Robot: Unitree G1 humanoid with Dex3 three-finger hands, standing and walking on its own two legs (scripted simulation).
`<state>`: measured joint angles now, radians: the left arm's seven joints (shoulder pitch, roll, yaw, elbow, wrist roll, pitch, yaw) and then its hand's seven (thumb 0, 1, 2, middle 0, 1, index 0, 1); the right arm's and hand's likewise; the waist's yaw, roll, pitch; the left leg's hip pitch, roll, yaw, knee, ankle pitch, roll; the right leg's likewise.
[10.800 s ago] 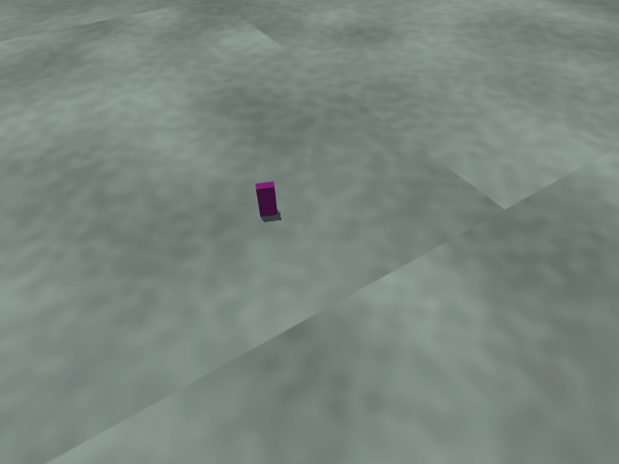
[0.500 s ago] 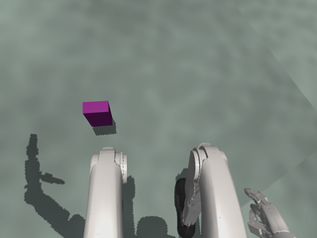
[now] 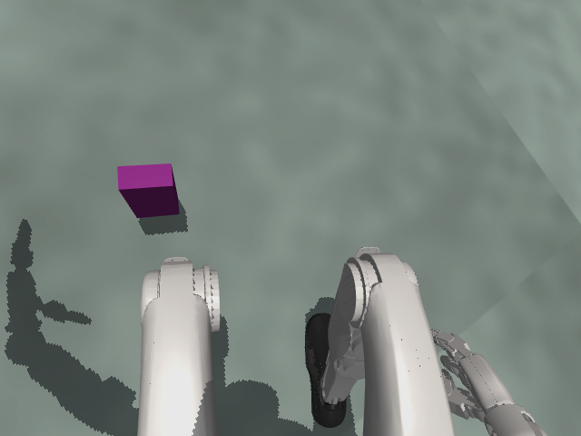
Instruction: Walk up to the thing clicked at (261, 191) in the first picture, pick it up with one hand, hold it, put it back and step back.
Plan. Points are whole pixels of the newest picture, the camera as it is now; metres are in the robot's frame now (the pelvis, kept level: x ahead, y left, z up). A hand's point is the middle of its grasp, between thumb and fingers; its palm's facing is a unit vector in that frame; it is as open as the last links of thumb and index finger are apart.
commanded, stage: approach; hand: left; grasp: from the side
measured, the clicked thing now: (152, 193) +0.47 +0.21 -0.26
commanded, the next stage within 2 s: close in in 0.20 s
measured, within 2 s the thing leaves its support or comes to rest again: neither
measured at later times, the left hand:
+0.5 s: hand (94, 210) +0.42 +0.28 -0.20, palm faces +0.12 -0.99 +0.05, open 17.5 cm
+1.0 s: hand (134, 210) +0.43 +0.23 -0.22, palm faces +0.15 -0.99 +0.03, open 17.7 cm
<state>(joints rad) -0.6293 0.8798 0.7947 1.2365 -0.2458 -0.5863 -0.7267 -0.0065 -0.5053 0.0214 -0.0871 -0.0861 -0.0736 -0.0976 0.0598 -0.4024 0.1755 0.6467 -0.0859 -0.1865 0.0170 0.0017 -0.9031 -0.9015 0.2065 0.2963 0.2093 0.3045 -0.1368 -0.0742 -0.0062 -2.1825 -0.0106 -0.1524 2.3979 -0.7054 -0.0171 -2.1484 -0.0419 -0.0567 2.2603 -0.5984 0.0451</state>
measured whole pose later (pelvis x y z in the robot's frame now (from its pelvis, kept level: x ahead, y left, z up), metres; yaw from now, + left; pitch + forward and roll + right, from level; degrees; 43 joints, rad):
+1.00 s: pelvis -0.01 +0.02 -0.06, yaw -7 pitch +13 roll -17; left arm -0.62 0.73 0.51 1.44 -0.08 -1.14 -0.10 -0.01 -0.61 0.02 -0.07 -0.07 -0.07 -0.06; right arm -0.13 -0.40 0.46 0.58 -0.35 -0.01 0.16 0.00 -0.94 -0.91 0.21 0.30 0.21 0.30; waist -0.27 -0.23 0.28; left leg -2.20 -0.02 -0.33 2.66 -0.71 -0.01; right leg -2.08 0.01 -0.19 2.37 -0.54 0.08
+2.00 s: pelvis -0.01 +0.02 -0.06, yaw -9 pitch +13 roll -18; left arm -0.65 0.78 0.44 1.48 -0.03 -1.19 0.08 0.00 -0.04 0.34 -0.39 -0.32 -0.38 -0.32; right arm -0.18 -0.38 0.50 0.58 -0.37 0.00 0.18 -0.01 -0.90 -0.90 0.21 0.30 0.21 0.30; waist -0.28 -0.25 0.31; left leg -2.20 -0.02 -0.37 2.66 -0.73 -0.02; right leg -2.08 0.03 -0.21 2.35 -0.54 0.08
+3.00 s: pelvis -0.01 +0.02 -0.05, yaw -9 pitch +14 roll -19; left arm -0.72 0.83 0.46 1.48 -0.04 -1.13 0.05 0.02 -0.16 0.85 -0.89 -1.04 -0.88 -1.04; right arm -0.17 -0.38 0.52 0.55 -0.36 0.05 0.16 -0.01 -0.91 -0.90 0.21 0.29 0.21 0.30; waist -0.30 -0.26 0.33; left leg -2.20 -0.01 -0.37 2.65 -0.73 0.00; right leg -2.08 0.03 -0.22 2.34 -0.54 0.09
